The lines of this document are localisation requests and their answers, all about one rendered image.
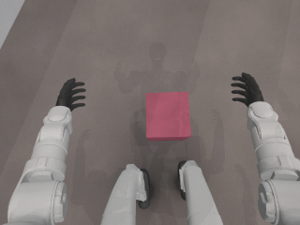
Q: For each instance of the left robot hand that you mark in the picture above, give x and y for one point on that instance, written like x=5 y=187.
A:
x=66 y=98

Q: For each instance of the left robot forearm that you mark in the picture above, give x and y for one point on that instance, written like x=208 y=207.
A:
x=47 y=162

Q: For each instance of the robot right foot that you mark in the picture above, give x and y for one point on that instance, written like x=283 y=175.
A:
x=183 y=194

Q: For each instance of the right robot forearm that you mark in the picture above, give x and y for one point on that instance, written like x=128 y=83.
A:
x=275 y=156

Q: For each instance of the right robot hand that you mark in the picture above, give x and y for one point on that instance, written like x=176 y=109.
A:
x=252 y=93

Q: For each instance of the robot left shin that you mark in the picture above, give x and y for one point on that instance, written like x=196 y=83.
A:
x=139 y=196

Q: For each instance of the left robot upper arm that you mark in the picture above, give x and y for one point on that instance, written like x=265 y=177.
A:
x=39 y=203

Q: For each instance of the carton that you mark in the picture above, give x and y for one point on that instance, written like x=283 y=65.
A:
x=167 y=116

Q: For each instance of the right robot upper arm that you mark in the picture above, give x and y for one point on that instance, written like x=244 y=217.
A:
x=279 y=201

